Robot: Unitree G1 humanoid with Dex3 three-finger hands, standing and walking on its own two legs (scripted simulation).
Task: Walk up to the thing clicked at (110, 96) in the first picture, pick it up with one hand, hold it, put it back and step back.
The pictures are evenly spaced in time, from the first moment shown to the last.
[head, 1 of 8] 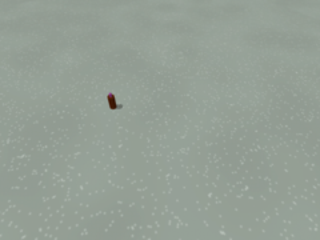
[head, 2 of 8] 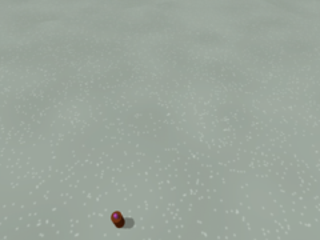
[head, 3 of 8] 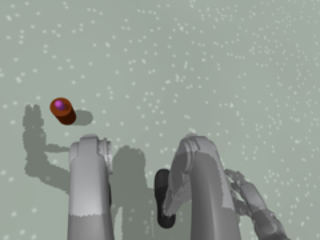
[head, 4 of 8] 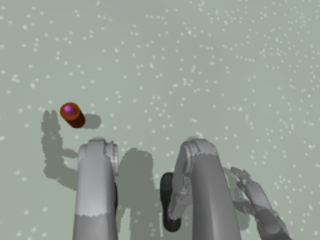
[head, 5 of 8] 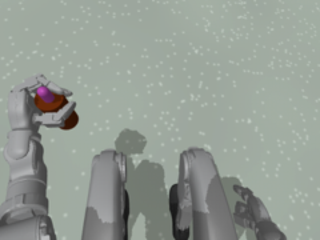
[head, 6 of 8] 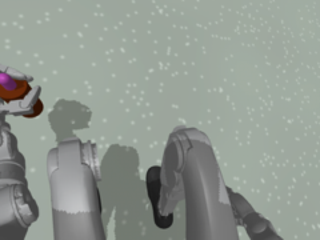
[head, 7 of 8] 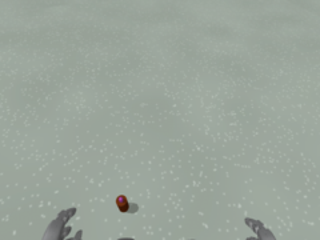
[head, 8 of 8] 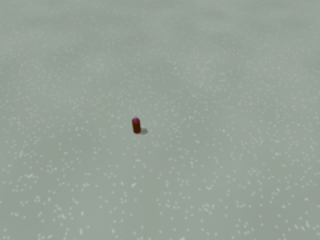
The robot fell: no
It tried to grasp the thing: yes
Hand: left
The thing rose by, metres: 0.69
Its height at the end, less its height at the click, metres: +0.00
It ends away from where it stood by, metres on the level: 0.02
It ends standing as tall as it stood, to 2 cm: yes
